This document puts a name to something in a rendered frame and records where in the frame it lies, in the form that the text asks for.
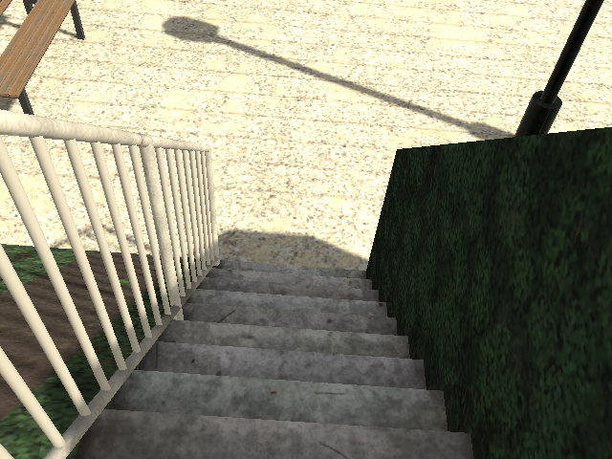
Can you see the stairs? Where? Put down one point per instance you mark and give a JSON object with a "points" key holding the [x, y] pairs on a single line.
{"points": [[278, 362]]}

